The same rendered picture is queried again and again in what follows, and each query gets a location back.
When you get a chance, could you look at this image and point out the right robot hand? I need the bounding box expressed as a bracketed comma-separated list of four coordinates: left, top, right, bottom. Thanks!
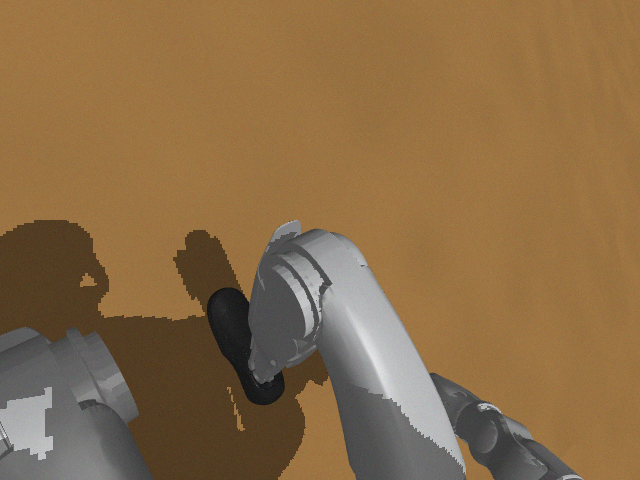
[429, 373, 481, 438]

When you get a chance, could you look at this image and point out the right robot foot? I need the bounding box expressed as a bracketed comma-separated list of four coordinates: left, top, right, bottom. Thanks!
[207, 287, 285, 405]

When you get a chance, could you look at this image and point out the right robot arm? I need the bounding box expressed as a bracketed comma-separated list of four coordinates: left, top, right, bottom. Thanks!
[456, 400, 584, 480]

